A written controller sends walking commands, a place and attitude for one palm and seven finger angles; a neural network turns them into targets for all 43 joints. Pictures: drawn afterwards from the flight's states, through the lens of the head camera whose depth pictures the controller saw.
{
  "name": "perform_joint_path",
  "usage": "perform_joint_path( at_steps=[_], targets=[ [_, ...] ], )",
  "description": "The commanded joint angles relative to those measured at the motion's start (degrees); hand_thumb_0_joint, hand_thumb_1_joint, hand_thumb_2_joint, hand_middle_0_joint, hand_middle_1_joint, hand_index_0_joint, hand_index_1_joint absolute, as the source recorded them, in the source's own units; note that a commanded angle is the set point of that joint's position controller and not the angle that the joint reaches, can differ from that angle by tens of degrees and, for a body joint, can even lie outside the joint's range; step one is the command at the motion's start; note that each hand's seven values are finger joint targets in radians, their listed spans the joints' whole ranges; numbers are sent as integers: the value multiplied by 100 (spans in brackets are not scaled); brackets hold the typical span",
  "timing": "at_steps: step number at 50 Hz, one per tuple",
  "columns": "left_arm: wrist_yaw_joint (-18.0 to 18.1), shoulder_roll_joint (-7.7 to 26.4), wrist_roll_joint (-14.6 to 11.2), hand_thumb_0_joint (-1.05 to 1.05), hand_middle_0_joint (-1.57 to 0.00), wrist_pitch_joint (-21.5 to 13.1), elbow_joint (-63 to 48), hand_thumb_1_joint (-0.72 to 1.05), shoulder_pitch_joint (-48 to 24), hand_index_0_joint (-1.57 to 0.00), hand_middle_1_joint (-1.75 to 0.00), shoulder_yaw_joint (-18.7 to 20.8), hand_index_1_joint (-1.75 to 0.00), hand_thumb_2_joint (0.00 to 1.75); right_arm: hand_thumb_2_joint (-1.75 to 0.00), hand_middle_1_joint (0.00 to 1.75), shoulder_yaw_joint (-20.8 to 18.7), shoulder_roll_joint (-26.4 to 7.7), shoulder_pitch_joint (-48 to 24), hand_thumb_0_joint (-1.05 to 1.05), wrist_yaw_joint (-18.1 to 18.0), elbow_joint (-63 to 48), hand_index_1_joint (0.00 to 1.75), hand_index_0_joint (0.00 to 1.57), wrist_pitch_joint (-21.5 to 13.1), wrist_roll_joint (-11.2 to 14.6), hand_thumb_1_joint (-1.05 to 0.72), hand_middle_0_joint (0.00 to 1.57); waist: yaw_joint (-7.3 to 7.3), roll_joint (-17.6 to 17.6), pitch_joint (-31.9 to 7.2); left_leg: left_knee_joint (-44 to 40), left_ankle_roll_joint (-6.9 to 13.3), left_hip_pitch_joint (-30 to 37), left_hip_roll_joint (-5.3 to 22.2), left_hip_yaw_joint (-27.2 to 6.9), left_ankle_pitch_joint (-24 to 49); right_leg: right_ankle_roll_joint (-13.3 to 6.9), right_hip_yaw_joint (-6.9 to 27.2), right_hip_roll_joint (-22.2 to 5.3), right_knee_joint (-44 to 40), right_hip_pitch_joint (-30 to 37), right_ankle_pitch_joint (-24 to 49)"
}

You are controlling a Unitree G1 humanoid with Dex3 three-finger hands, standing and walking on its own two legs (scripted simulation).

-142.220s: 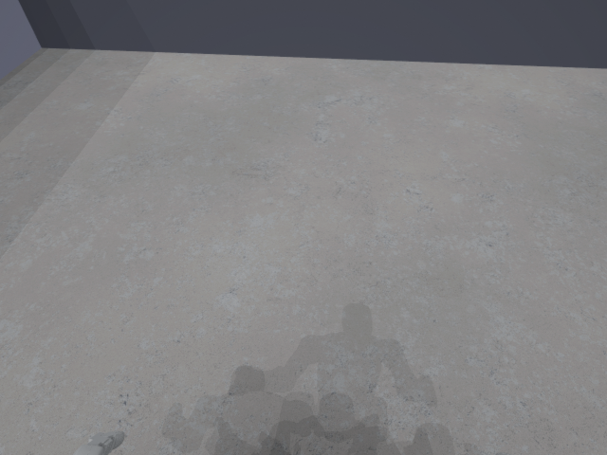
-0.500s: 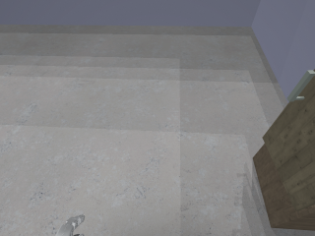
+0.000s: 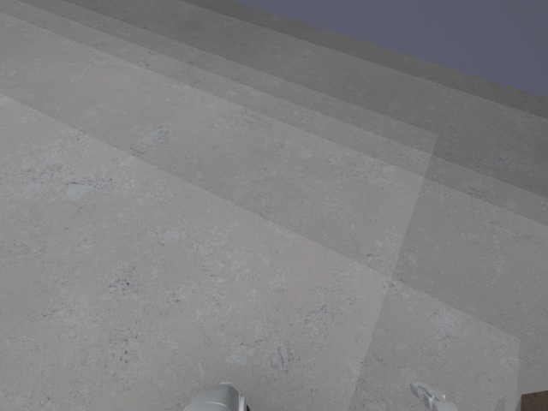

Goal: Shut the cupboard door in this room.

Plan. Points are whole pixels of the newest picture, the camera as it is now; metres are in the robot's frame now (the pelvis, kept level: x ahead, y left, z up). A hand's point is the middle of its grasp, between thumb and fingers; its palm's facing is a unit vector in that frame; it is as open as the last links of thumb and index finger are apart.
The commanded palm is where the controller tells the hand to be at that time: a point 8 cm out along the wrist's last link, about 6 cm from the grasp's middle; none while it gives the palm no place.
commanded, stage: walk to a spot facing it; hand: left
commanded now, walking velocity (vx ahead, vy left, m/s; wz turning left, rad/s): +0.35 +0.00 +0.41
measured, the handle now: out of the picture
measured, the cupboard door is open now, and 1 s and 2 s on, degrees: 6 6 6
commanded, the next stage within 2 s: turn to face it in 0.86 s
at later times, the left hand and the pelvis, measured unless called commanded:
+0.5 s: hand (196, 275) +0.35 +0.17 -0.13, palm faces +0.11 -0.97 -0.20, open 7.4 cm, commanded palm none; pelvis +0.23 -0.02 +0.01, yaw +9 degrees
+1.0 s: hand (194, 320) +0.27 +0.17 -0.17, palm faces +0.53 -0.83 -0.16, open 7.3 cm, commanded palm none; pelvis +0.36 +0.01 +0.01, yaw +28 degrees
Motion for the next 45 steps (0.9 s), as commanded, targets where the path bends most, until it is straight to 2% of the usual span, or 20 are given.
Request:
perform_joint_path(
  at_steps=[1, 3, 5, 9, 13, 18, 20, 21, 22, 23, 24, 25, 26, 27, 28, 30, 32, 36, 39, 45],
  targets=[
    [43, 577, 49, 0, -20, -300, -1100, 90, -1071, -20, -30, 169, -30, 90, -90, 30, -228, -1050, 1278, 0, -277, 30, 30, 20, -54, 21, -90, 20, -658, 896, -559, -2607, 630, 1775, 1871, -2801, 188, -131, 937, -64, 1420, -2591, 834],
    [0, 431, 102, 0, -20, -201, -844, 90, -574, -20, -30, 159, -30, 90, -90, 30, -101, -742, 876, 0, -303, -25, 30, 20, -162, 24, -90, 20, -286, 859, -322, -2717, 467, 1274, 1414, -2099, 858, -50, 906, 30, 899, -2172, 1279],
    [-15, 404, 103, 0, -20, -166, -782, 90, -440, -20, -30, 145, -30, 90, -90, 30, -86, -711, 931, 0, -309, 42, 30, 20, -227, 49, -90, 20, -174, 732, -523, -2798, 555, 1438, 1297, -1881, 1151, 9, 878, 145, 600, -2118, 1563],
    [-40, 448, 90, 0, -20, -122, -956, 90, -896, -20, -30, 143, -30, 90, -90, 30, -93, -640, 1141, 0, -302, 221, 30, 20, -254, 92, -90, 20, -152, 688, -247, -3083, 573, 1645, 1180, -1900, 1235, 107, 907, 190, 7, -2548, 2235],
    [-62, 417, 57, 0, -20, -138, -1149, 90, -1548, -20, -30, 98, -30, 90, -90, 30, -78, -509, 1457, 0, -316, 424, 30, 20, -275, 94, -90, 20, -244, 634, -68, -3114, 591, 2019, 1092, -1779, 1849, 99, 876, 264, -799, -2728, 2676],
    [-70, 361, 22, 0, -20, -239, -1383, 90, -2260, -20, -30, 41, -30, 90, -90, 30, -91, -455, 1948, 0, -362, 697, 30, 20, -276, 35, -90, 20, -464, 645, 11, -2743, 607, 2534, 1163, -1834, 2759, -131, 793, 478, -2069, -2423, 2485],
    [-51, 389, 20, 0, -20, -274, -1402, 90, -2215, -20, -30, 48, -30, 90, -90, 30, -109, -466, 1981, 0, -381, 792, 30, 20, -264, 19, -90, 20, -415, 724, -40, -2537, 567, 2543, 1207, -1874, 3255, -269, 733, 629, -2443, -1959, 2196],
    [-36, 410, 14, 0, -20, -292, -1355, 90, -1990, -20, -30, 58, -30, 90, -90, 30, -107, -501, 1955, 0, -388, 815, 30, 20, -255, 21, -90, 20, -290, 731, -136, -2309, 505, 2547, 1159, -1823, 3734, -339, 652, 760, -2616, -1582, 2086],
    [-19, 509, 17, 0, -20, -331, -1239, 90, -1476, -20, -30, 83, -30, 90, -90, 30, -117, -520, 1886, 0, -393, 829, 30, 20, -252, 49, -90, 20, -47, 626, -382, -1753, 399, 2450, 1085, -1775, 4240, -398, 615, 898, -2897, -842, 2200],
    [11, 654, 31, 0, -20, -385, -986, 90, -660, -20, -30, 149, -30, 90, -90, 30, -128, -550, 1760, 0, -381, 810, 30, 20, -259, 96, -90, 20, 326, 442, -775, -826, 212, 1939, 871, -1680, 4232, -469, 669, 888, -3263, 436, 2607],
    [87, 1141, 107, 0, -20, -448, -753, 90, 212, -20, -30, 274, -30, 90, -90, 30, -139, -380, 1845, 0, -318, 722, 30, 20, -289, 177, -90, 20, 614, -464, -1398, 740, -21, 568, 296, -1304, 2793, -803, 1779, -159, -3455, 2225, 2891],
    [118, 1539, 112, 0, -20, -423, -595, 90, 776, -20, -30, 358, -30, 90, -90, 30, -98, -128, 2253, 0, -323, 630, 30, 20, -324, 210, -90, 20, 555, -1526, -2219, 2529, -276, -416, -685, -891, -1400, -1335, 3682, -1768, -4036, 3140, 3557],
    [136, 1376, 29, 0, -20, -389, -682, 90, 440, -20, -30, 318, -30, 90, -90, 30, -138, -263, 2139, 0, -318, 654, 30, 20, -254, 168, -90, 20, 417, -1016, -1823, 3391, -176, -621, -271, -1222, -1555, -1433, 3702, -1862, -4344, 2471, 2811],
    [146, 1075, 37, 0, -20, -394, -784, 90, -152, -20, -30, 261, -30, 90, -90, 30, -152, -188, 1942, 0, -287, 661, 30, 20, -218, 137, -90, 20, 238, -1165, -1377, 3770, -202, -851, -30, -1246, -1127, -1298, 3487, -1672, -4542, 1781, 2444],
    [176, 782, 29, 0, -20, -382, -885, 90, -538, -20, -30, 181, -30, 90, -90, 30, -154, -150, 1601, 0, -258, 653, 30, 20, -155, 108, -90, 20, 118, -494, -940, 3802, -283, -875, 145, -1209, -713, -1185, 2767, -1427, -4583, 1050, 2649],
    [198, 429, 17, 0, -20, -415, -931, 90, -893, -20, -30, 63, -30, 90, -90, 30, -97, 132, 1441, 0, -182, 643, 30, 20, 17, 83, -90, 20, -192, -54, -548, 3386, -403, -595, 348, -1076, -318, -925, 1262, -1030, -4509, 157, 3815],
    [197, 363, 21, 0, -20, -456, -836, 90, -810, -20, -30, 17, -30, 90, -90, 30, -86, 252, 1551, 0, -138, 654, 30, 20, 175, 71, -90, 20, -331, -411, -506, 3132, -504, -570, 321, -908, -139, -788, 560, -839, -4491, -85, 4716],
    [236, 308, 15, 0, -20, -450, -775, 90, -632, -20, -30, 23, -30, 90, -90, 30, -108, 230, 1373, 0, -92, 507, 30, 20, 326, 45, -90, 20, -408, -509, -649, 2666, -630, -866, 404, -670, 148, -740, 42, -759, -4411, 259, 5363],
    [250, 438, 16, 0, -20, -402, -727, 90, -560, -20, -30, 38, -30, 90, -90, 30, -84, 200, 891, 0, -49, 287, 30, 20, 356, 49, -90, 20, -341, -493, -651, 1890, -662, -995, 441, -519, 214, -779, -123, -794, -4299, 636, 5433],
    [253, 820, 63, 0, -20, -257, -729, 90, -385, -20, -30, 141, -30, 90, -90, 30, -24, -42, 17, 0, -15, -203, 30, 20, 313, 54, -90, 20, -95, -537, -493, 277, -541, -676, 385, -214, -238, -934, -139, -1219, -3746, 1115, 5448]
  ],
)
